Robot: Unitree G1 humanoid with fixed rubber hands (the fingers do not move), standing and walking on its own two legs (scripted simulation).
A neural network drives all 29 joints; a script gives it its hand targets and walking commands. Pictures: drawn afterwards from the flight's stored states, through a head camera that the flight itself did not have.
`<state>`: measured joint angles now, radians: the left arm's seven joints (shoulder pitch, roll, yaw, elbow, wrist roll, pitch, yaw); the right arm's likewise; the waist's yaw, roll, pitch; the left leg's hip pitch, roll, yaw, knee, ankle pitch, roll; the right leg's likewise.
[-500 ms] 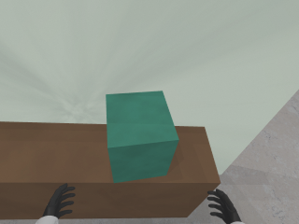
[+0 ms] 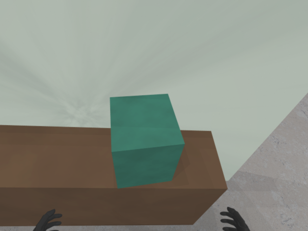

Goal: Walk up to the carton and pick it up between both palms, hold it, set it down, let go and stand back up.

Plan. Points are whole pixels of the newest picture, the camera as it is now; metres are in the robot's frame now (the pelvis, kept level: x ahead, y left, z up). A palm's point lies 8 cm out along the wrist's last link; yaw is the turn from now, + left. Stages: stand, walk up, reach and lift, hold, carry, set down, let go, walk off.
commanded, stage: stand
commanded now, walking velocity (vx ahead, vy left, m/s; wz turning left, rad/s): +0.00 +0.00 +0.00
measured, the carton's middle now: (142, 141) +0.42 +0.03 -0.08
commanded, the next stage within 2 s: none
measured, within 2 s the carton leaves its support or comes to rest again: neither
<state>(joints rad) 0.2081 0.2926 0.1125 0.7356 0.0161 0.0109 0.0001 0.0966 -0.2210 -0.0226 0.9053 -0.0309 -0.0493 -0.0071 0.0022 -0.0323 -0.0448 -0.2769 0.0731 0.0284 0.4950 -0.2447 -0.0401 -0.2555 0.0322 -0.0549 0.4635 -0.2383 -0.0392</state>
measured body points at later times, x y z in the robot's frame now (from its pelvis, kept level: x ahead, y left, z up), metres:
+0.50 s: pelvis +0.00 +0.00 +0.00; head +0.00 +0.02 +0.45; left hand +0.10 +0.29 -0.13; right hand +0.15 -0.25 -0.11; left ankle +0.01 +0.14 -0.74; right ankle +0.00 -0.09 -0.74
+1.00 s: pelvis -0.01 +0.00 +0.00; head -0.01 +0.02 +0.45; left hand +0.09 +0.29 -0.13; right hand +0.14 -0.26 -0.10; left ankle +0.01 +0.14 -0.74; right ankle +0.00 -0.09 -0.74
